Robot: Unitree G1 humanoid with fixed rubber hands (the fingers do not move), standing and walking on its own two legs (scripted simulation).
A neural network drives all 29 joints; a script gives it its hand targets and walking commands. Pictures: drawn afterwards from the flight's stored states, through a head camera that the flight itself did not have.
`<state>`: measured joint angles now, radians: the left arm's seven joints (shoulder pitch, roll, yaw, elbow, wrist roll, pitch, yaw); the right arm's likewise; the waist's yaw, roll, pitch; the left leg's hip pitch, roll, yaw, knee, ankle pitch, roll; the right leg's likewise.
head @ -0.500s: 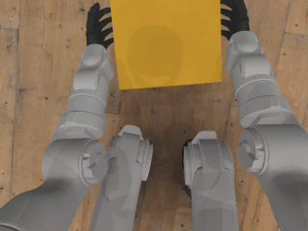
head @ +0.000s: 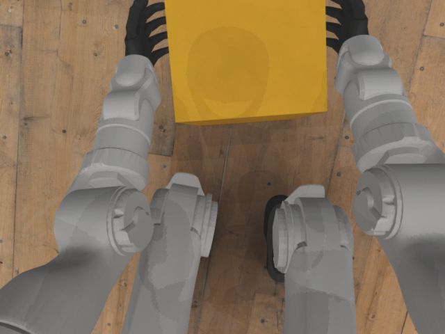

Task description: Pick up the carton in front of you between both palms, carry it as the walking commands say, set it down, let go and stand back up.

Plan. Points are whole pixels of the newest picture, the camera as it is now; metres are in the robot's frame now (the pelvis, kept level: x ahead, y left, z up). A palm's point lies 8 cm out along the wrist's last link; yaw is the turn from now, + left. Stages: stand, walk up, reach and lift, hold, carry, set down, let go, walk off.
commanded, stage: set down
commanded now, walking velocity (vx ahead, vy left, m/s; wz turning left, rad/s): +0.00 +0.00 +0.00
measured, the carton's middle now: (243, 64) +0.51 +0.00 -0.25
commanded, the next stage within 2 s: let go in 1.68 s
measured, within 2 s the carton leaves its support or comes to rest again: neither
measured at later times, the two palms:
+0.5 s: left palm (132, 65) +0.49 +0.18 -0.18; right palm (357, 52) +0.52 -0.17 -0.19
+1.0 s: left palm (76, 36) +0.49 +0.20 -0.06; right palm (420, 3) +0.54 -0.18 -0.06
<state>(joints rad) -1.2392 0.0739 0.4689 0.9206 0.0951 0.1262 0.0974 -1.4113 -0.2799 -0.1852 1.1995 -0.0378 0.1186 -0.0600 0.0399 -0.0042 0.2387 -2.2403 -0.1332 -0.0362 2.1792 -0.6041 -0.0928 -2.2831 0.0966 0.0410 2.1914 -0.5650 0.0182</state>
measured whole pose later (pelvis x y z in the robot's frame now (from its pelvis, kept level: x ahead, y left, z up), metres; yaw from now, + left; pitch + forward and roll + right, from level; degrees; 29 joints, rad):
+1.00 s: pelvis +0.00 +0.00 +0.06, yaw +1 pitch +42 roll +2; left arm -1.09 0.18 0.23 0.83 -0.14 0.10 0.16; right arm -1.23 -0.39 -0.13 1.01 0.10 0.11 -0.04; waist 0.06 0.00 0.07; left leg -2.14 -0.07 0.00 1.97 -0.57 -0.03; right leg -2.16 0.03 0.03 1.99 -0.56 0.00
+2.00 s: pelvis +0.07 +0.00 +0.32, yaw -2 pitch +38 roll +0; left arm -0.50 0.16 0.22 0.62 0.06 0.08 -0.04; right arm -0.58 -0.19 -0.22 0.68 -0.09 0.10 -0.02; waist 0.04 0.00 -0.11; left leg -1.27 -0.03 -0.04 0.94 -0.34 -0.01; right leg -1.28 0.05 0.05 0.94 -0.32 0.00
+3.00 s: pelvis +0.12 +0.01 +0.40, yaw -1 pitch -5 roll +0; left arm 0.20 0.22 0.02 0.40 0.02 0.20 -0.03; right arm 0.23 -0.22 -0.04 0.46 -0.01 0.11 0.04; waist 0.00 0.01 0.09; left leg -0.10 -0.03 -0.06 0.48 -0.30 0.01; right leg -0.10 0.02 0.04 0.47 -0.28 0.00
